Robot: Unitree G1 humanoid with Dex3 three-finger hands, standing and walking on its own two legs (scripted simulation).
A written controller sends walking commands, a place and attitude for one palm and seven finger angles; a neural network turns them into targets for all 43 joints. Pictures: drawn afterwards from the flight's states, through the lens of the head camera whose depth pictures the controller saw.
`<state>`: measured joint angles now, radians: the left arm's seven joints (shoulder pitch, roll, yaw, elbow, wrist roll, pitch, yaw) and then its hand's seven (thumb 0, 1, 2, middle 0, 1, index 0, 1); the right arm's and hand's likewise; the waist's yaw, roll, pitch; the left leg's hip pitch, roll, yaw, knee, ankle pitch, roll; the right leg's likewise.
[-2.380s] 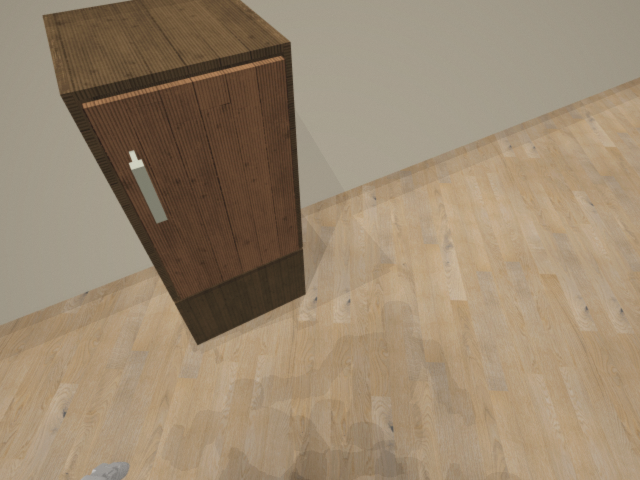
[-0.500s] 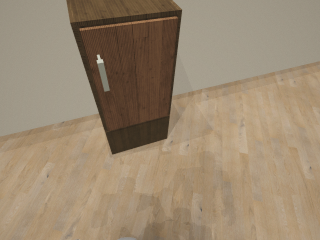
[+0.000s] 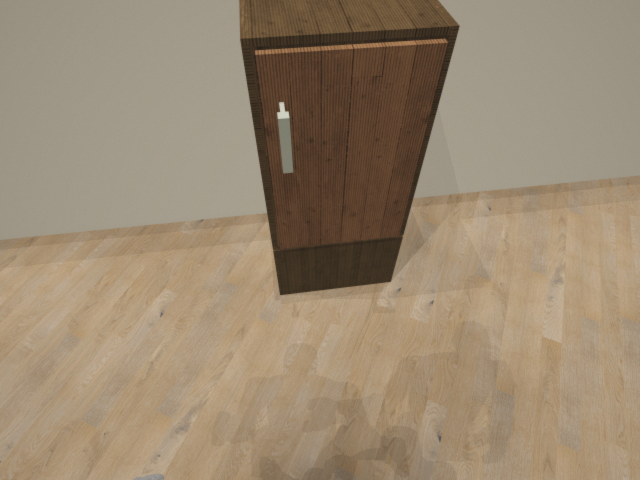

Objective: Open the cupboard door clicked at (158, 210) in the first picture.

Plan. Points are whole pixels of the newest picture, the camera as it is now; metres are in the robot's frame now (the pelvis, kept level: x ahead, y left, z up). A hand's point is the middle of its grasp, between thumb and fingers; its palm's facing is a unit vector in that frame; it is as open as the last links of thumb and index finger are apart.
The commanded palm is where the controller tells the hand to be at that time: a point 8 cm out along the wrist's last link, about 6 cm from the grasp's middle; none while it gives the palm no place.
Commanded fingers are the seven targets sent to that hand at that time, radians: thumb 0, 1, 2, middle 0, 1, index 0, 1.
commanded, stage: turn to face it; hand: left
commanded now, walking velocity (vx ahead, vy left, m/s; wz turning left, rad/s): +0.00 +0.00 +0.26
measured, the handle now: (284, 138) +0.77 +0.09 -0.04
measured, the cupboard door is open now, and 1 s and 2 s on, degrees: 0 0 0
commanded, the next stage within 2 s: take the last steps up to it in 0.08 s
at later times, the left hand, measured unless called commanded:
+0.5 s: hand out of the picture -0.07 +0.14 -0.18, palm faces +0.17 -0.98 -0.14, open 7.4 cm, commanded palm none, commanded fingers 0.00 0.90 0.90 -0.20 -0.30 -0.20 -0.30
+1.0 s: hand (274, 420) +0.23 +0.08 -0.17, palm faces +0.02 -0.98 -0.21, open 7.3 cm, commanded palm none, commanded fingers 0.00 0.90 0.90 -0.20 -0.30 -0.20 -0.30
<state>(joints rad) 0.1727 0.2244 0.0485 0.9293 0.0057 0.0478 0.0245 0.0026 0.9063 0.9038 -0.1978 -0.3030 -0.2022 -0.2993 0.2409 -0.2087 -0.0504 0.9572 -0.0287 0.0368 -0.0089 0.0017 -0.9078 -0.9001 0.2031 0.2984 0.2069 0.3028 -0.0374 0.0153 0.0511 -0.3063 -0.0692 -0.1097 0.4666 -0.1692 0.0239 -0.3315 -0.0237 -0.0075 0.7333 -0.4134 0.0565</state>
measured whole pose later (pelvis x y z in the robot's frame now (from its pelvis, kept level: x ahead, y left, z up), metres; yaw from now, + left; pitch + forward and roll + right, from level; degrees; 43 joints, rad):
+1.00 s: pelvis +0.16 -0.11 -0.01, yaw +2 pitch -1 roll -1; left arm 0.17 0.18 0.05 1.04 0.02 -0.03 0.01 0.00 0.91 0.90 -0.20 -0.30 -0.20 -0.30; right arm 0.30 -0.19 -0.06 1.09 -0.03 0.00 -0.02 0.01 -0.91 -0.90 0.20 0.30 0.20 0.30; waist -0.04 0.02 0.07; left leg -0.43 0.13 0.06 1.16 -0.43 0.01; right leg -0.30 -0.01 -0.17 0.54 -0.22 -0.06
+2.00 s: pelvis +0.17 -0.13 +0.00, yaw +3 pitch -1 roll +0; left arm 0.28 0.20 0.04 1.06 0.02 0.04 0.02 0.00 0.90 0.90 -0.20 -0.30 -0.21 -0.30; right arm 0.22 -0.19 -0.03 1.04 -0.02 0.02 -0.01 0.00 -0.91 -0.90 0.20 0.30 0.20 0.30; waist 0.03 -0.03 0.02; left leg -0.19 0.03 0.02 0.49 -0.30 -0.02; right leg -0.31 -0.07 -0.08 0.54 -0.24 0.02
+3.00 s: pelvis +0.19 -0.13 +0.00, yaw +2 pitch -1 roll +1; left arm 0.24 0.15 0.00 1.11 0.01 -0.02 0.03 0.00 0.92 0.90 -0.20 -0.30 -0.20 -0.30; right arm 0.29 -0.17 0.01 1.08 -0.02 -0.02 -0.03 0.00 -0.92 -0.90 0.20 0.30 0.20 0.30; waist 0.00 0.04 0.04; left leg -0.12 0.03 0.04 0.45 -0.30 -0.03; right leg -0.24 -0.05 -0.04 0.52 -0.26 0.01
